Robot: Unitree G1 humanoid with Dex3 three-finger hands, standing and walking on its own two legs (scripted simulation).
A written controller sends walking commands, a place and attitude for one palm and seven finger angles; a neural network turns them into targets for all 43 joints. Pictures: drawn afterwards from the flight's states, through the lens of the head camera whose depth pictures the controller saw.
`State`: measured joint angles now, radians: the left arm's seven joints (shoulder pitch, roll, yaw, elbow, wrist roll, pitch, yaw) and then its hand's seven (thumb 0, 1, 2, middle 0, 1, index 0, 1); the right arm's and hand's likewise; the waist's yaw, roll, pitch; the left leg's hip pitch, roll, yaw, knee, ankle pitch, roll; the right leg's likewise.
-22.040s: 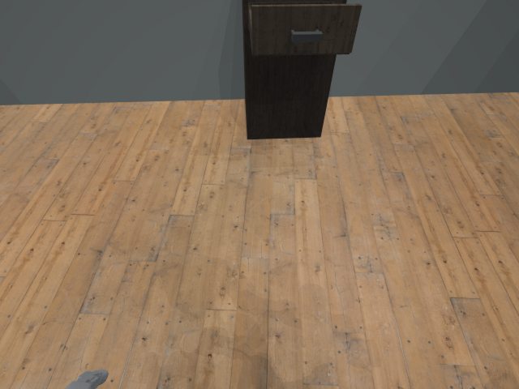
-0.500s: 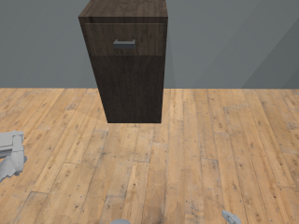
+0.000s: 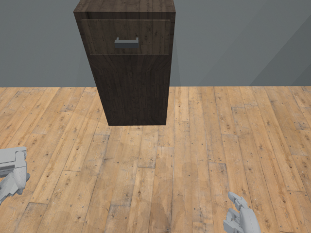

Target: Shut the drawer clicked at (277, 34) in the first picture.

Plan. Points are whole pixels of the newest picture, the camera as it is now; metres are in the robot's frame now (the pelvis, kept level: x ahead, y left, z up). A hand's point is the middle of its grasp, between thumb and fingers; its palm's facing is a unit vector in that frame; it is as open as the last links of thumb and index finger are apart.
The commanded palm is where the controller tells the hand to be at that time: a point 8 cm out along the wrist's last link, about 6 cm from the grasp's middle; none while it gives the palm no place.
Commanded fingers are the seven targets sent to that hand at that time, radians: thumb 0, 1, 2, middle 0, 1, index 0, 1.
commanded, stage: stop stepping back and stand still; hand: left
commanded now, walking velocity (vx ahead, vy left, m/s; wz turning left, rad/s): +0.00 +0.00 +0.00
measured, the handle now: (127, 41) +0.95 +0.18 -0.02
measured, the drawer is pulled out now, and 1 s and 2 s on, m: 0.00 0.00 0.00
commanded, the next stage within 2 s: let the arm hang, fingers relaxed in 0.30 s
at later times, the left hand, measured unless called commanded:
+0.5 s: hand (38, 204) +0.18 +0.27 +0.03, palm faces +0.16 -0.86 -0.49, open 3.2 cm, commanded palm none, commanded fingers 0.00 0.90 0.90 -1.16 -1.34 -1.16 -1.34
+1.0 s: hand out of the picture -0.06 +0.24 -0.16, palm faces -0.01 -0.96 -0.28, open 5.5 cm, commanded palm none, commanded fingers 0.00 0.90 0.90 -0.20 -0.30 -0.20 -0.30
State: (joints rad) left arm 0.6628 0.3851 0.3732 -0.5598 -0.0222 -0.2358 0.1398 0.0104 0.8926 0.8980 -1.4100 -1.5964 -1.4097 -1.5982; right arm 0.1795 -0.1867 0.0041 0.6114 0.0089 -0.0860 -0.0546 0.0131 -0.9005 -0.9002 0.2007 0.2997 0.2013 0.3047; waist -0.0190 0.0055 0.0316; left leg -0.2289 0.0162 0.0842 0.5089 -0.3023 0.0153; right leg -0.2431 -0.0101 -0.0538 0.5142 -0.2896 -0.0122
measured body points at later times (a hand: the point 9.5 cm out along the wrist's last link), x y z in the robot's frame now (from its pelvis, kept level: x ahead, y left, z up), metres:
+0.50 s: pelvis -0.03 +0.02 +0.00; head -0.02 -0.01 +0.44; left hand +0.16 +0.31 +0.06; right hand +0.14 -0.23 -0.11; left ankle -0.02 +0.10 -0.74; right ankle -0.01 -0.11 -0.74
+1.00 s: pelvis -0.04 +0.02 +0.01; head -0.02 +0.01 +0.46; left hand -0.06 +0.29 -0.14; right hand -0.04 -0.22 -0.15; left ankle -0.02 +0.11 -0.74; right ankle -0.01 -0.11 -0.74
